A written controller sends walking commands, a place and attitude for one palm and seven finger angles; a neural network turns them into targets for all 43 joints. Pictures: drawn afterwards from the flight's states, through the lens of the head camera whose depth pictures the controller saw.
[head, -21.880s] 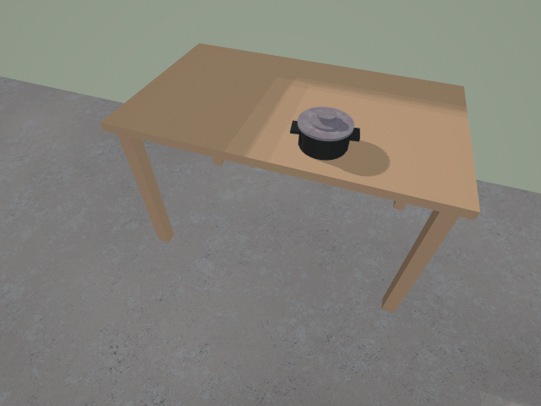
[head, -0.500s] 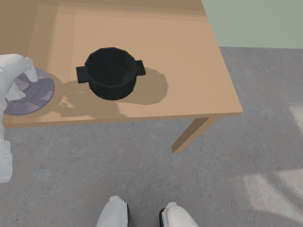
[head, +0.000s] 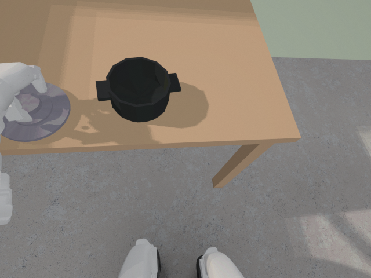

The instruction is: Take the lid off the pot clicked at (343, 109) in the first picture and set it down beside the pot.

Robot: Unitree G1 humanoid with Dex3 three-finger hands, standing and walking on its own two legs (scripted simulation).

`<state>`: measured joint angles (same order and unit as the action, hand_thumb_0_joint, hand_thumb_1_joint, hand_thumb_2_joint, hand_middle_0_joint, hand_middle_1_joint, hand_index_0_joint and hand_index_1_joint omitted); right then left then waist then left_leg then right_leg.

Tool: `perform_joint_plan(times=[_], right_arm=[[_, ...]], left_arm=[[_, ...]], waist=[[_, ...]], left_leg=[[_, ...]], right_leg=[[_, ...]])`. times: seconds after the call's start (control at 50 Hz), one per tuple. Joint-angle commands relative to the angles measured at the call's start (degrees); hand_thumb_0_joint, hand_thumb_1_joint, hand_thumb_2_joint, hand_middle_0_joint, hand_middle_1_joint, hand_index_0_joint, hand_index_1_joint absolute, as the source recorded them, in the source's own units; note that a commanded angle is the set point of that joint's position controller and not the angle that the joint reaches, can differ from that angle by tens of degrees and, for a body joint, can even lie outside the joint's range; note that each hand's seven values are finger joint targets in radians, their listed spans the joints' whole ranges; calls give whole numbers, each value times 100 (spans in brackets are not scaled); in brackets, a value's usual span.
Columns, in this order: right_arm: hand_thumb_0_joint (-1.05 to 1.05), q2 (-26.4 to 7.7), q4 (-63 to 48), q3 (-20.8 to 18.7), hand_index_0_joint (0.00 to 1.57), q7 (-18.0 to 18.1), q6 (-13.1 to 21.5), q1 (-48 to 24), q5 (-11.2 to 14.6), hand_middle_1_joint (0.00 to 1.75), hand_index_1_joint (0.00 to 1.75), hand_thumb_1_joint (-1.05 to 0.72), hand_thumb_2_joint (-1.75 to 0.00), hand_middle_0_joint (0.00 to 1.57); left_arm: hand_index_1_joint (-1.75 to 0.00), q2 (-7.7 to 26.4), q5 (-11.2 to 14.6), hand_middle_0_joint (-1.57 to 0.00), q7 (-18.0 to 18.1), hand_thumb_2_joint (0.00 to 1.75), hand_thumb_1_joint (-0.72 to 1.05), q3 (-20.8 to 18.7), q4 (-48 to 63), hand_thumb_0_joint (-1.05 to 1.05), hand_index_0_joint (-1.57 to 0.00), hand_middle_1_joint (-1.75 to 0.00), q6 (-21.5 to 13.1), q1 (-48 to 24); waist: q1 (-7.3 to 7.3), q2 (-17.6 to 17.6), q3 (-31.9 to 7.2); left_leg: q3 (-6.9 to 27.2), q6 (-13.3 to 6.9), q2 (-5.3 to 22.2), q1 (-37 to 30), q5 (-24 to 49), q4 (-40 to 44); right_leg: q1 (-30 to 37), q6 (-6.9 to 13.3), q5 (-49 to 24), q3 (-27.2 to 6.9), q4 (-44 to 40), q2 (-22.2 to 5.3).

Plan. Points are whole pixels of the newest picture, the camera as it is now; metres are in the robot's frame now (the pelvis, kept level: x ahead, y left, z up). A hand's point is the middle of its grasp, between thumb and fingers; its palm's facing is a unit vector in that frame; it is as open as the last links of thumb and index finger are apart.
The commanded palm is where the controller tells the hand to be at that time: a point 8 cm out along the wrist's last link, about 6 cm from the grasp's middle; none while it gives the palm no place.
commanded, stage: open the fingers wide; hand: left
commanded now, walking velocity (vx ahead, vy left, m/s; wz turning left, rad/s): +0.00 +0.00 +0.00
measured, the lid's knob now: (27, 103) +0.50 +0.33 -0.02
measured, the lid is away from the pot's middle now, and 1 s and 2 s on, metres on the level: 0.25 0.25 0.25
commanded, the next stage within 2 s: raise the empty hand in 0.32 s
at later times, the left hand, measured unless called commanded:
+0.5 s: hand (16, 101) +0.47 +0.33 +0.02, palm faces -0.45 -0.11 -0.88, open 11.0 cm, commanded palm +0.52 +0.30 +0.08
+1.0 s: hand (2, 82) +0.48 +0.33 +0.07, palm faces -0.43 -0.12 -0.89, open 11.0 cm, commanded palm +0.52 +0.31 +0.13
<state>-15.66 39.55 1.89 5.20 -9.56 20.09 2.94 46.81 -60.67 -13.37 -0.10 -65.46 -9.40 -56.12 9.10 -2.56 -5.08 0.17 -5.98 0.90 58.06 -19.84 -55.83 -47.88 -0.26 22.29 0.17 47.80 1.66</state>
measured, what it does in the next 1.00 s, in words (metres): stands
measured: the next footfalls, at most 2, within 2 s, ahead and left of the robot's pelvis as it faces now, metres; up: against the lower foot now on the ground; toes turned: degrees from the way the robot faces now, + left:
none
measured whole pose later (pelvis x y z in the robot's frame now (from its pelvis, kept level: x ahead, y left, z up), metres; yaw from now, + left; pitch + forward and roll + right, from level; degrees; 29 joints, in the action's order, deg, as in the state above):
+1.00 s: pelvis +0.01 +0.00 +0.02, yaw +1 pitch +19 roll -6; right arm -15.7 39.6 1.7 4.5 -9.8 21.1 4.0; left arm 46.3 -59.3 -16.0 1.5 -66.6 -7.5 -58.3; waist 8.6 -2.6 -5.6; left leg -0.7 -6.1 0.1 50.3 -18.9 -50.5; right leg -40.6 -0.1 21.3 -1.0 42.7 1.0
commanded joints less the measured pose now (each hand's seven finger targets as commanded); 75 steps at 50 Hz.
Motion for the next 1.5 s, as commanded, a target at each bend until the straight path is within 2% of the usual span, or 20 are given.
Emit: perform_joint_plan(times=[0.0,0.06,0.12,0.18,0.26,0.34,0.48,0.52,0.68,0.82,0.9,1.04,1.08,1.12,1.2,1.28,1.32,1.34,1.42,1.48], right_arm=[[0,-1249,-222,-373,20,145,8,971,20,30,30,-90,-90,20],[0,-1257,-190,-390,20,92,-27,965,8,30,30,-90,-90,20],[0,-1262,-177,-434,20,54,-48,995,-22,30,30,-90,-90,20],[0,-1243,-207,-453,20,60,-81,985,-7,30,30,-90,-90,20],[0,-1261,-190,-402,20,72,-56,967,16,30,30,-90,-90,20],[0,-1257,-188,-422,20,87,-60,970,-13,30,30,-90,-90,20],[0,-1265,-183,-465,20,55,-95,995,5,30,30,-90,-90,20],[0,-1239,-160,-478,20,59,-80,1005,-3,30,30,-90,-90,20],[0,-1255,-207,-424,20,-4,-44,948,63,30,30,-90,-90,20],[0,-1238,-232,-471,20,43,-13,947,63,30,30,-90,-90,20],[0,-1248,-227,-434,20,47,33,903,104,30,30,-90,-90,20],[0,-1251,-198,-479,20,40,47,925,110,30,30,-90,-90,20],[0,-1276,-223,-458,20,61,64,910,140,30,30,-90,-90,20],[0,-1265,-219,-479,20,92,80,937,118,30,30,-90,-90,20],[0,-1234,-229,-448,20,82,113,890,155,30,30,-90,-90,20],[0,-1261,-248,-434,20,77,101,830,192,30,30,-90,-90,20],[0,-1259,-250,-465,20,98,101,832,172,30,30,-90,-90,20],[0,-1248,-220,-472,20,77,106,831,173,30,30,-90,-90,20],[0,-1252,-264,-502,20,108,114,823,165,30,30,-90,-90,20],[0,-1228,-250,-499,20,102,110,746,179,30,30,-90,-90,20]], left_arm=[[-93,1943,128,-31,221,53,4,-607,934,0,-31,-93,-87,-2320],[-93,1650,34,-31,257,54,4,-317,759,0,-31,-93,8,-2344],[-93,1657,16,-31,233,54,4,-358,1069,0,-31,-93,-40,-2435],[-93,1765,106,-31,193,54,4,-487,1082,0,-31,-93,-31,-2366],[-93,1641,106,-31,185,54,4,-318,748,0,-31,-93,-26,-2386],[-93,1764,21,-31,242,53,5,-406,1166,0,-31,-93,-121,-2566],[-94,1763,98,-31,304,52,5,-448,1219,0,-31,-94,30,-2642],[-94,1676,96,-31,304,52,5,-404,1365,0,-31,-94,24,-2753],[-94,1547,122,-31,242,52,5,-228,695,0,-31,-94,325,-2541],[-94,1576,158,-31,-7,52,5,-255,1196,0,-31,-94,161,-2792],[-94,1536,240,-31,-60,52,5,-228,979,0,-31,-94,144,-2745],[-94,1399,240,-31,-89,52,5,-66,970,0,-31,-94,157,-2867],[-94,1615,258,-31,-102,52,5,-172,904,0,-31,-94,179,-2851],[-94,1799,264,-31,-146,52,5,-328,1350,0,-31,-94,95,-3079],[-94,1660,300,-31,-235,52,5,-256,1090,0,-31,-94,95,-2809],[-94,1790,309,-31,-301,52,5,-248,711,0,-31,-94,173,-2631],[-94,1799,300,-31,-384,52,5,-260,1264,0,-31,-94,70,-2896],[-94,1538,302,-31,-426,52,5,-51,1008,0,-31,-94,109,-2850],[-94,2001,401,-31,-541,52,5,-456,1658,0,-31,-94,-52,-2948],[-94,1856,459,-31,-583,52,5,-367,1482,0,-31,-94,-24,-2830]], waist=[[16,-976,-2809],[52,-1098,-2506],[-13,-1453,-2765],[31,-1076,-2970],[114,-928,-2488],[27,-1430,-2814],[48,-1167,-3009],[20,-1472,-3145],[19,-911,-2517],[-41,-1197,-2789],[-31,-903,-2296],[-4,-956,-2398],[-10,-728,-2361],[-75,-979,-2795],[-103,-929,-2478],[-69,-556,-2097],[-130,-1038,-2472],[-77,-1012,-2269],[-198,-1003,-2801],[-170,-907,-2577]], left_leg=[[749,305,153,-4248,1961,680],[756,334,155,-4120,1557,750],[848,435,210,-4634,2095,742],[754,332,156,-4461,2066,651],[784,307,154,-4145,1521,741],[859,397,186,-4564,1873,740],[852,383,175,-4623,1929,766],[929,481,213,-5025,2271,820],[778,361,103,-4437,1516,1013],[825,430,146,-5024,2102,1143],[753,328,134,-4671,1698,1267],[700,339,107,-4918,1730,1352],[618,276,65,-4666,1499,1394],[653,320,97,-5122,2059,1412],[579,330,93,-5048,2408,1425],[413,238,4,-4589,1774,1504],[494,306,62,-5130,2389,1535],[501,321,70,-5140,2312,1527],[525,311,82,-5540,2944,1523],[413,270,36,-5318,2791,1567]], right_leg=[[-953,285,-519,479,-510,409],[-1168,313,-319,507,-502,410],[-1274,332,-368,499,-507,424],[-977,289,-543,449,-565,428],[-1170,291,-310,488,-525,424],[-1296,317,-352,471,-488,416],[-1041,286,-469,432,-579,411],[-1167,284,-467,458,-587,419],[-783,293,-376,442,-788,422],[-638,286,-506,430,-902,402],[-505,295,-455,419,-1004,365],[-376,286,-532,398,-1122,362],[-112,274,-585,355,-1173,352],[-5,262,-767,354,-1198,347],[59,276,-885,397,-1271,344],[328,252,-856,363,-1388,341],[279,272,-978,371,-1395,338],[136,278,-859,397,-1417,345],[530,261,-1225,361,-1494,343],[656,251,-1299,377,-1575,324]])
